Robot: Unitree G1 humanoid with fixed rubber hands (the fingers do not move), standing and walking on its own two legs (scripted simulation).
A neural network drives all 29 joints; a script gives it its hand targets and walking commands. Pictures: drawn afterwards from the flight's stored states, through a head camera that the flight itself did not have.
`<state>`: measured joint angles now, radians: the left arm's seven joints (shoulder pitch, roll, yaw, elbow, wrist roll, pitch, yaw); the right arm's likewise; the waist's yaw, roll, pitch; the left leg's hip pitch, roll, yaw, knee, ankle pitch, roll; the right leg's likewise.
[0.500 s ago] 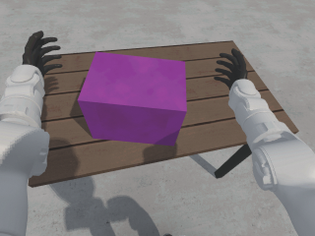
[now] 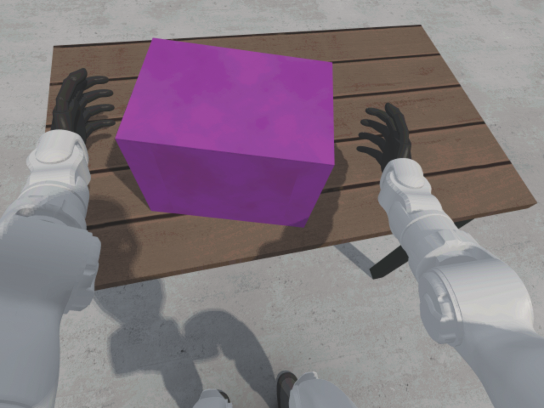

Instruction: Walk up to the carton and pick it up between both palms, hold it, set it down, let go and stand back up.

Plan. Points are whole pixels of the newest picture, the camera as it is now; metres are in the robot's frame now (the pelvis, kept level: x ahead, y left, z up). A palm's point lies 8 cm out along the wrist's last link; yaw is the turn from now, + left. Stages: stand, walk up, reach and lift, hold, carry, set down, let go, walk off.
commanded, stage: reach and lift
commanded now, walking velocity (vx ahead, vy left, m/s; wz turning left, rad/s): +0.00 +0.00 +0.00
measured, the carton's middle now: (235, 141) +0.51 +0.02 +0.02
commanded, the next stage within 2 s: none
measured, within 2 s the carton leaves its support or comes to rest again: neither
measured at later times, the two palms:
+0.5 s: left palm (75, 128) +0.50 +0.23 +0.07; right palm (382, 149) +0.45 -0.19 +0.06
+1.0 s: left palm (105, 131) +0.50 +0.20 +0.07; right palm (365, 152) +0.44 -0.16 +0.06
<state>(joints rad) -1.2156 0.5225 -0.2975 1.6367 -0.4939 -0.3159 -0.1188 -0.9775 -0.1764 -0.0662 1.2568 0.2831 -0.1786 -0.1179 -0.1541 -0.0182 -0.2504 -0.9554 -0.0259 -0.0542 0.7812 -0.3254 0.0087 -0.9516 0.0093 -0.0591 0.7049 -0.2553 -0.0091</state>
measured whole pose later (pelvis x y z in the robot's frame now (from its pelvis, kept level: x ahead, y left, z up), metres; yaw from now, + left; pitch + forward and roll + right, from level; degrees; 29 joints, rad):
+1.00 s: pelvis -0.01 +0.01 -0.01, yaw -1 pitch +28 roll -3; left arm -1.24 0.39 -0.20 1.63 -0.35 -0.31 -0.04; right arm -1.07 -0.06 -0.26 1.32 0.11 -0.20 -0.17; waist -0.14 -0.02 -0.26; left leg -0.97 -0.02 -0.05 0.84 -0.35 0.02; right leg -0.96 0.02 -0.06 0.73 -0.26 0.00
